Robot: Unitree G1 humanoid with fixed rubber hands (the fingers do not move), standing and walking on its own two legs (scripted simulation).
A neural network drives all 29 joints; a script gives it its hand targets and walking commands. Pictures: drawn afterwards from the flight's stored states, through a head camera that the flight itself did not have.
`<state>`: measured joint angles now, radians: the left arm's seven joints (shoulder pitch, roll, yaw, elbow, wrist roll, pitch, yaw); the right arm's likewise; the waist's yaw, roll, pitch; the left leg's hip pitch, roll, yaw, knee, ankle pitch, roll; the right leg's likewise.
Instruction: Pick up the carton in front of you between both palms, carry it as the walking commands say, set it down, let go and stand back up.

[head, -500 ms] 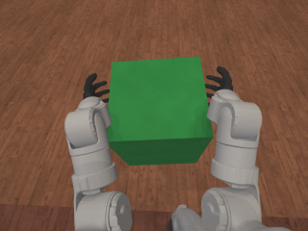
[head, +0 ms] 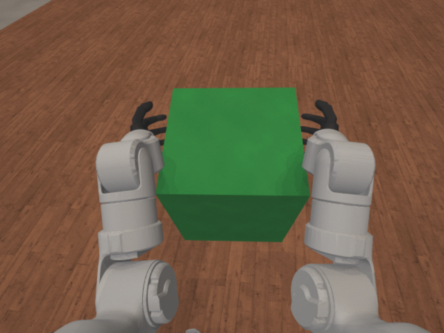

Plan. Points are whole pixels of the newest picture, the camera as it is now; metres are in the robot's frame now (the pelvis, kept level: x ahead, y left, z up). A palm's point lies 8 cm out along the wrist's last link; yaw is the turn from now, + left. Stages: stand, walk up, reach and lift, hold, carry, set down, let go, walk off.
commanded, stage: carry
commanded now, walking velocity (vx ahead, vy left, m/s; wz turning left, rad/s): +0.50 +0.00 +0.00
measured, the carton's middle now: (233, 173) +0.40 +0.00 +0.08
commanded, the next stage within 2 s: none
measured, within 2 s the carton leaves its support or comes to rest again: neither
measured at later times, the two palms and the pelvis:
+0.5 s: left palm (176, 75) +0.68 +0.13 +0.13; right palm (286, 68) +0.70 -0.15 +0.13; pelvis +0.35 -0.02 +0.01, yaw +1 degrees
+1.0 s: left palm (173, 32) +0.97 +0.17 +0.12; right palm (262, 26) +0.97 -0.11 +0.14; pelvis +0.70 +0.03 +0.03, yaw -2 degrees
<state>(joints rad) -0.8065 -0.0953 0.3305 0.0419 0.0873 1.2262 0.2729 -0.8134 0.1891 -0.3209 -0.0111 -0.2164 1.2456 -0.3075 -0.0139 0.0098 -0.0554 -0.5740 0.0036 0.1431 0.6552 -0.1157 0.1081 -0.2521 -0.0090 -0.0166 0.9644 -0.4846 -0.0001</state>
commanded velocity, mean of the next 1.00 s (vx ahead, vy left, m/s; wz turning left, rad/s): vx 0.50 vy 0.00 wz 0.00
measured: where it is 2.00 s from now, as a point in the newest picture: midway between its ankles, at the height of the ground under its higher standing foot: (222, 148)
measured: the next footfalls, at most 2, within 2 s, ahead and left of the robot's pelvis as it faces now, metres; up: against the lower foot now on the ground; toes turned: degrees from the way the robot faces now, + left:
right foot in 0.44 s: +0.47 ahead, -0.11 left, +0.00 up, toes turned -7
left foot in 0.88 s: +0.80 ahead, +0.11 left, +0.00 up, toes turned +12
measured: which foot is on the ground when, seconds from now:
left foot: down 0.00-0.48, up 0.50-0.86, down 0.88-1.00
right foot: up 0.00-0.42, down 0.44-0.92, up 0.94-1.00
